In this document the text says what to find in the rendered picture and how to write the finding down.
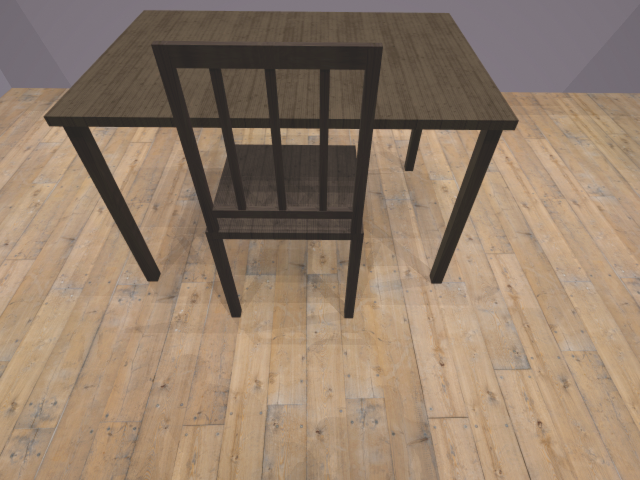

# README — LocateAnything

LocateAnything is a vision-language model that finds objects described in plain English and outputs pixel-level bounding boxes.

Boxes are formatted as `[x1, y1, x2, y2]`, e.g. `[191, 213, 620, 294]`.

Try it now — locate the chair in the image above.
[151, 41, 383, 318]

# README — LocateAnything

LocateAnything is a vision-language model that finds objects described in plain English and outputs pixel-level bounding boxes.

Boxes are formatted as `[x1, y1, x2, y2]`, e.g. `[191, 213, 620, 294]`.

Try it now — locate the table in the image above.
[43, 10, 519, 284]

